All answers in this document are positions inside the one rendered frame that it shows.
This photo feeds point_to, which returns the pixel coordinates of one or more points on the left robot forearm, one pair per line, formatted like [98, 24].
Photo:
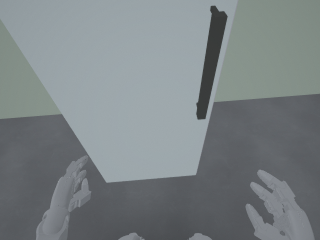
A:
[54, 225]

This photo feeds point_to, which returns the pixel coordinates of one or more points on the robot right hand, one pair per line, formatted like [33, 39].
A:
[294, 222]

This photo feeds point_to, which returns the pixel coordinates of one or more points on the handle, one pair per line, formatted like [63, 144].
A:
[215, 37]

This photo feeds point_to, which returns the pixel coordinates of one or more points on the robot left hand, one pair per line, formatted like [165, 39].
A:
[68, 184]

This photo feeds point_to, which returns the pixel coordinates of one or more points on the fridge door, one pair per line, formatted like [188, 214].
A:
[126, 76]

